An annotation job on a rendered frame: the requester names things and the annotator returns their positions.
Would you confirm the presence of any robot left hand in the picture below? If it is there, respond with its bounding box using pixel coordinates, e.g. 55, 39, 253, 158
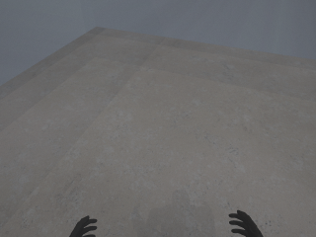
69, 215, 98, 237

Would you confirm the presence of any robot right hand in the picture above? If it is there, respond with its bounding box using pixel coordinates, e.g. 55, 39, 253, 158
228, 210, 264, 237

